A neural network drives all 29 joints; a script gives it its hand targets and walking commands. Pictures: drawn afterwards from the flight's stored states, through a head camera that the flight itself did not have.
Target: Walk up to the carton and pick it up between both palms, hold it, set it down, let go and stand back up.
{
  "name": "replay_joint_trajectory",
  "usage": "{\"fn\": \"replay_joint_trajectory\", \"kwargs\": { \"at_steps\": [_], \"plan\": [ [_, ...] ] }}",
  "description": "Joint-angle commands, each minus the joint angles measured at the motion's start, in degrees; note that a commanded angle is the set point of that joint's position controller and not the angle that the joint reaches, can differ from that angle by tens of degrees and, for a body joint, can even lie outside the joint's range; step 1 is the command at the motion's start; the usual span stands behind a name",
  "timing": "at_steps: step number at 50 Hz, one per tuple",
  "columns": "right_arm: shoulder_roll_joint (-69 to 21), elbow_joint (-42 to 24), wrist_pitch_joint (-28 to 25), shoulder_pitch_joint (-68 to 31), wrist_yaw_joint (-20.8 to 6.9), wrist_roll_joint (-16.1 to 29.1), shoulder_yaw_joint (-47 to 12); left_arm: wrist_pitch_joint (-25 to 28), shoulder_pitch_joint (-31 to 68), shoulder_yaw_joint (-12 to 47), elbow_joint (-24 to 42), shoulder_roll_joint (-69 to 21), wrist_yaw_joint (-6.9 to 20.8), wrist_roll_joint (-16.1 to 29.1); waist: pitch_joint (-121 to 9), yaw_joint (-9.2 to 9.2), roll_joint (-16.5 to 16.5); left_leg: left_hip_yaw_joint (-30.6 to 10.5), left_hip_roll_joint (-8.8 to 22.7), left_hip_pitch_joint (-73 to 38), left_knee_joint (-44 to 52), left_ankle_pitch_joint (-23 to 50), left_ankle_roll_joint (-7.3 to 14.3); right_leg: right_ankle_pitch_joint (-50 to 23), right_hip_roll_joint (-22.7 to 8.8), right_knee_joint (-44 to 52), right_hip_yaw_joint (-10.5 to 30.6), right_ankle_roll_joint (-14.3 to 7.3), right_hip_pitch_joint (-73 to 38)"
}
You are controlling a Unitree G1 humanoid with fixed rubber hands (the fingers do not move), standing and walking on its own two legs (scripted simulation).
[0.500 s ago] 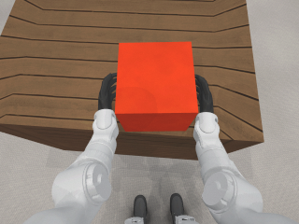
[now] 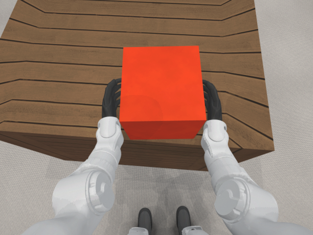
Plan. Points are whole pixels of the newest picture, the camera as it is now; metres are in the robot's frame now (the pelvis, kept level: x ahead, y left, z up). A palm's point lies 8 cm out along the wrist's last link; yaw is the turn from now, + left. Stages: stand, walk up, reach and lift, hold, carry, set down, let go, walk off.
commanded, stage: reach and lift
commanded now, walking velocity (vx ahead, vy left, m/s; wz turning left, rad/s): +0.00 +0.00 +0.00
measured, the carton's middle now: (161, 96) +0.46 -0.01 -0.02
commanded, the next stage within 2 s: none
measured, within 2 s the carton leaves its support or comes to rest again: leaves its support in 0.66 s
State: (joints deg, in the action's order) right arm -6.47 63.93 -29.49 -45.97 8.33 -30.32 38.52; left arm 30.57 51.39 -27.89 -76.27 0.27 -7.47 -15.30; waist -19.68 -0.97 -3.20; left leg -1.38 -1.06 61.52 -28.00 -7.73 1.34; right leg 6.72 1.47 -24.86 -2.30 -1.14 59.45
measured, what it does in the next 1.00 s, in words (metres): stands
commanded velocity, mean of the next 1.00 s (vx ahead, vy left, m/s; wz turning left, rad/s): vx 0.00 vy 0.00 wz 0.00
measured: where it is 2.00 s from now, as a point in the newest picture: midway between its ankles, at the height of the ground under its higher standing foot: outside the picture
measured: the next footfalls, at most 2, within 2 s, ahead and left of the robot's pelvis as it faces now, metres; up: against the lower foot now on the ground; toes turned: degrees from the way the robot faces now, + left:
none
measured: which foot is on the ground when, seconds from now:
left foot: down 0.00-1.00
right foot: down 0.00-1.00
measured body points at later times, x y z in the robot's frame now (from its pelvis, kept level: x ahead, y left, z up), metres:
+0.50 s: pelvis -0.01 -0.01 -0.03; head +0.13 +0.00 +0.39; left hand +0.45 +0.12 -0.05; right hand +0.42 -0.14 -0.05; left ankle +0.01 +0.10 -0.71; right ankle +0.00 -0.11 -0.71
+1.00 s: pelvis -0.02 -0.01 -0.02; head +0.03 +0.01 +0.43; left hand +0.44 +0.13 +0.06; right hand +0.43 -0.14 +0.08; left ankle +0.01 +0.10 -0.71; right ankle +0.00 -0.11 -0.71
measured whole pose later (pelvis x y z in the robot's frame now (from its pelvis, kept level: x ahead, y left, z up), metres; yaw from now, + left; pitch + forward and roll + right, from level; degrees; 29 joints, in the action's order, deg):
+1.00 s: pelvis -0.02 -0.01 -0.02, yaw +3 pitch +23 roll -2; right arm -1.3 68.8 -4.0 -53.9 12.2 -7.6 16.2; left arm 11.6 57.6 -3.7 -82.7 7.4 -10.7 4.5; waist -20.0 -5.6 -2.0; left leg -6.0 -2.2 52.4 -48.0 -18.6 -0.1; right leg 16.9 2.8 -44.4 -3.2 -1.7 49.1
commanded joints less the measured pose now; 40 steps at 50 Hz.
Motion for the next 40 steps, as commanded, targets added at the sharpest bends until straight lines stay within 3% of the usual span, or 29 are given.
{"fn": "replay_joint_trajectory", "kwargs": {
  "at_steps": [1, 12, 20, 29, 34, 40],
  "plan": [
    [-33.44, 5.44, -3.24, -26.20, -9.16, -6.13, -18.70, 1.49, 28.72, 13.64, -1.42, -31.41, 8.21, -5.09, -50.68, -2.01, 0.75, -0.78, -0.37, -25.01, -3.62, 20.73, -1.78, -33.11, 1.15, -8.61, 0.48, 1.22, -33.84],
    [-32.97, 10.14, -3.82, -28.91, -8.39, -1.85, -21.80, 2.75, 29.79, 16.19, -7.29, -28.92, 8.65, -0.42, -50.64, -1.98, 0.71, -0.13, -1.29, -17.07, -9.86, 15.14, -1.34, -29.81, 1.70, -15.56, 0.81, 1.55, -31.43],
    [-33.41, 11.47, -2.95, -31.78, -7.75, 3.98, -27.26, 2.37, 30.69, 21.30, -9.08, -29.73, 8.27, 4.28, -52.25, -2.05, 0.26, -0.32, -1.89, -16.38, -16.32, 14.97, -2.11, -26.68, 2.84, -20.46, 1.06, 1.62, -27.17],
    [-35.97, 5.02, 2.30, -37.29, -6.81, 13.80, -36.97, -1.49, 34.84, 31.51, 0.21, -35.42, 6.91, 11.61, -55.45, -2.27, -0.74, -1.39, -2.86, -20.86, -22.66, 16.44, -3.64, -23.44, 4.34, -25.68, 1.17, 2.29, -24.39],
    [-39.32, -0.33, 7.86, -42.64, -6.39, 18.83, -41.90, -3.97, 41.98, 37.09, 8.69, -40.40, 5.99, 15.41, -54.98, -2.27, -2.39, -2.33, -3.10, -25.03, -24.03, 14.76, -4.70, -16.86, 4.81, -26.18, 1.01, 2.14, -21.95],
    [-42.55, -4.84, 14.85, -47.24, -5.59, 22.88, -43.36, -7.34, 51.77, 40.65, 18.27, -44.58, 5.40, 17.96, -51.15, -3.26, -4.98, -2.85, -3.02, -28.33, -22.13, 10.89, -5.60, -10.83, 4.67, -24.16, 1.05, 2.21, -23.62]
  ]
}}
